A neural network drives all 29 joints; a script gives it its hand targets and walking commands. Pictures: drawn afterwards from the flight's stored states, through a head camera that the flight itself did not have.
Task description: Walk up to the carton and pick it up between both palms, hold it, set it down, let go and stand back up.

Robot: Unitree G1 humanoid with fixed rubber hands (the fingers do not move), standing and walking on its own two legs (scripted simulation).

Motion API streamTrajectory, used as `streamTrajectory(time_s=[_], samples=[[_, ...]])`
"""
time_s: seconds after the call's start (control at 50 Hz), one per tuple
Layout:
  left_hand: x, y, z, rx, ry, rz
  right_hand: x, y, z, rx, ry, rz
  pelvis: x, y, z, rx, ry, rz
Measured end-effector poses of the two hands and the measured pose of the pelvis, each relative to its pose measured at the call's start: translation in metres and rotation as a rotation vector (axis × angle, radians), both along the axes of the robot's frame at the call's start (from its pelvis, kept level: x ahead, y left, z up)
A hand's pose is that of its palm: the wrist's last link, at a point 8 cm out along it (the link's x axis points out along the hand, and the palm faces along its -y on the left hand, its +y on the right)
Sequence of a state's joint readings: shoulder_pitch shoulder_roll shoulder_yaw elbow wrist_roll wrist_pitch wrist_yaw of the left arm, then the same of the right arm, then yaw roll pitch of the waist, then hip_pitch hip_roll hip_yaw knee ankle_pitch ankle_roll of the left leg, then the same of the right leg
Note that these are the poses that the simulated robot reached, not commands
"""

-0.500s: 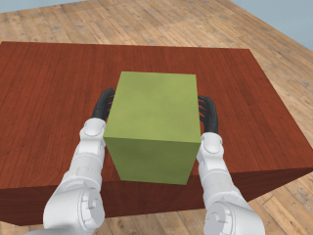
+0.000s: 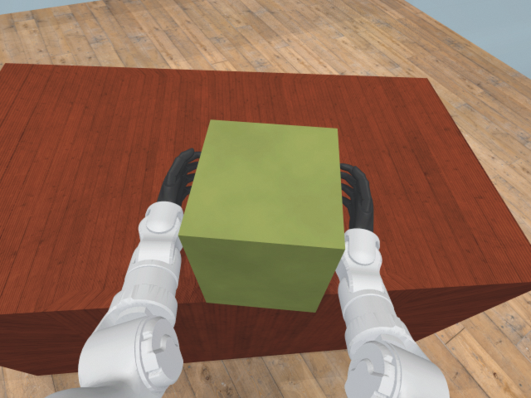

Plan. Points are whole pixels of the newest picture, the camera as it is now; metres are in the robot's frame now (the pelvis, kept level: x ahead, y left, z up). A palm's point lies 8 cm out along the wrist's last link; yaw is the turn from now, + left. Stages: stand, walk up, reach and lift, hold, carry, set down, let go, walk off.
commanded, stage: set down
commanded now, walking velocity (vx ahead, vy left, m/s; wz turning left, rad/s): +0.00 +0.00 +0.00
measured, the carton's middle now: (266, 222) +0.39 +0.03 +0.00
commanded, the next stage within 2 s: none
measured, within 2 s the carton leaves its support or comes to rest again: rests again in 1.06 s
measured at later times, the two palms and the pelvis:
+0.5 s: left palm (177, 197) +0.39 +0.18 +0.04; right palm (360, 224) +0.38 -0.11 +0.04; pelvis +0.00 +0.00 +0.00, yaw +0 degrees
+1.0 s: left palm (179, 202) +0.40 +0.18 +0.01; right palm (360, 227) +0.39 -0.12 +0.02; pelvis +0.00 +0.00 -0.01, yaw -3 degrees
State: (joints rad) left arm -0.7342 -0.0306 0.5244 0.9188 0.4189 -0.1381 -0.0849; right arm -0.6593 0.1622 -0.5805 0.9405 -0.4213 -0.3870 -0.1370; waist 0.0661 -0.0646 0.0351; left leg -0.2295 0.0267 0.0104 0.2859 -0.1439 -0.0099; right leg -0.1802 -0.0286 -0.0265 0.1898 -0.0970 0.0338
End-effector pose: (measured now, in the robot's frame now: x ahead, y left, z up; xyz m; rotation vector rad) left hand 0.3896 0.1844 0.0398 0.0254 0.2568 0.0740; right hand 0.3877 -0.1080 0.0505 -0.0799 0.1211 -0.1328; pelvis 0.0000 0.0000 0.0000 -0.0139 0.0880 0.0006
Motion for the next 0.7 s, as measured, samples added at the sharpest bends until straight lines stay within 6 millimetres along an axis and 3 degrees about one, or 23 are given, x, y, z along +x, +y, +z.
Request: streamTrajectory(time_s=[0.7], samples=[[0.002,-0.008,-0.003,-0.001,-0.029,-0.012,-0.005,-0.009,-0.012,-0.005,0.006,-0.015,-0.001,0.001,-0.001,0.002,0.007,-0.016]])
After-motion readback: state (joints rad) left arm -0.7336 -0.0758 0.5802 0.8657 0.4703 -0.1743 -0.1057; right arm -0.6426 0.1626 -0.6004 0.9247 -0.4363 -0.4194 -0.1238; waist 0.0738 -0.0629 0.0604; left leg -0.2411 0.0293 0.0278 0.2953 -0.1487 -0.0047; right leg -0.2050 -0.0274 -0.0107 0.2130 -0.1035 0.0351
